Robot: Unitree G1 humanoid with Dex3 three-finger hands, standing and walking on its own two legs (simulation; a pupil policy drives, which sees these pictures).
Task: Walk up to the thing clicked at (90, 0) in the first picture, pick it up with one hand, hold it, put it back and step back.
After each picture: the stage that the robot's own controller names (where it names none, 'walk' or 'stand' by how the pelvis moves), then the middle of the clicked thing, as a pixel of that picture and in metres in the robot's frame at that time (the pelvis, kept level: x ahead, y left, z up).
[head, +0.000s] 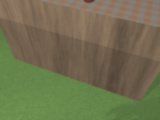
stand; out of the picture +1.03 -0.02 +0.12
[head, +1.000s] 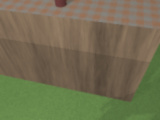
walk; out of the picture +0.91 +0.19 +0.14
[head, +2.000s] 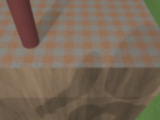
walk; (23, 16) +0.53 +0.24 +0.16
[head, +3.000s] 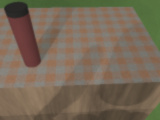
stand; (25, 38) +0.49 +0.23 +0.12
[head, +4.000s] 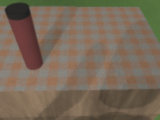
stand; (27, 40) +0.47 +0.22 +0.12
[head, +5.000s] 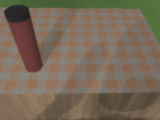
stand; (27, 43) +0.46 +0.22 +0.11
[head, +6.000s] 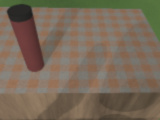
stand; (29, 42) +0.46 +0.21 +0.11
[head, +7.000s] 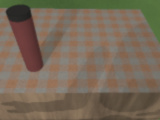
rise first; (28, 42) +0.46 +0.22 +0.12
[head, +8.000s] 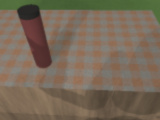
go down; (37, 40) +0.48 +0.22 +0.12
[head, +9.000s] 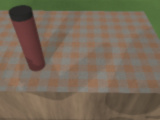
go down; (30, 42) +0.48 +0.22 +0.12
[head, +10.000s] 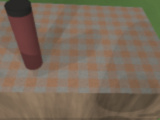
go down; (27, 39) +0.46 +0.20 +0.13
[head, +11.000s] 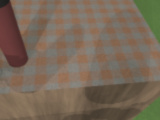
close in; (7, 34) +0.45 +0.22 +0.14
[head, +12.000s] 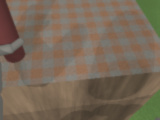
close; (2, 28) +0.47 +0.23 +0.16
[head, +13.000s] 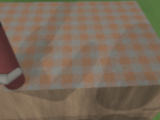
lift; (1, 57) +0.37 +0.25 +0.15
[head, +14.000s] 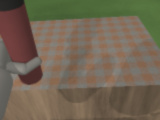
lift; (20, 44) +0.32 +0.17 +0.26
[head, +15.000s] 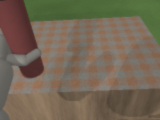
hold; (20, 36) +0.34 +0.18 +0.27
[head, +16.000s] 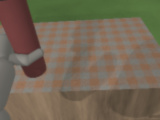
hold; (23, 36) +0.34 +0.17 +0.28
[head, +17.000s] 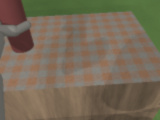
crouch; (10, 9) +0.42 +0.20 +0.30
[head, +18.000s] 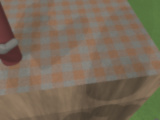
lower; out of the picture +0.48 +0.23 +0.16
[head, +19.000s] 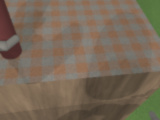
lower; out of the picture +0.47 +0.23 +0.16
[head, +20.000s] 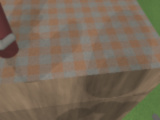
lower; out of the picture +0.48 +0.23 +0.16
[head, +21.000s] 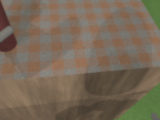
lower; out of the picture +0.49 +0.24 +0.17
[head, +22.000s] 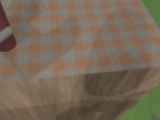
rest; out of the picture +0.49 +0.24 +0.17
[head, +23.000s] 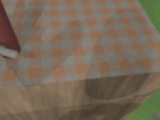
withdraw; out of the picture +0.48 +0.23 +0.16
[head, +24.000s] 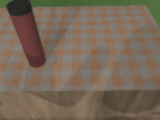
sink last; (29, 37) +0.47 +0.22 +0.14
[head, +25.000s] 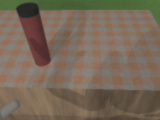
stand; (36, 38) +0.49 +0.22 +0.12
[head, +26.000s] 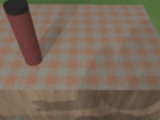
stand; (26, 36) +0.48 +0.23 +0.12
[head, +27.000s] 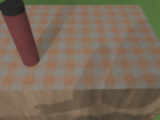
stand; (23, 37) +0.48 +0.24 +0.12
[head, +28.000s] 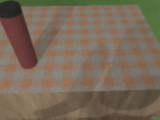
stand; (20, 39) +0.47 +0.24 +0.12
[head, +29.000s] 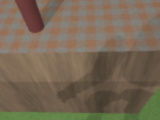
walk; (26, 2) +0.60 +0.24 +0.15
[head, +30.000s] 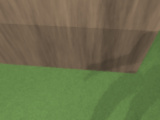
walk; out of the picture +0.98 +0.13 +0.14
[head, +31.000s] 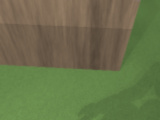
stand; out of the picture +1.27 +0.18 +0.14
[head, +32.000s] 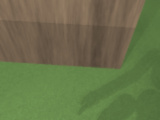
stand; out of the picture +1.23 +0.16 +0.12
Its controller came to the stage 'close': yes
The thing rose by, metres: 0.20
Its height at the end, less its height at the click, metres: +0.00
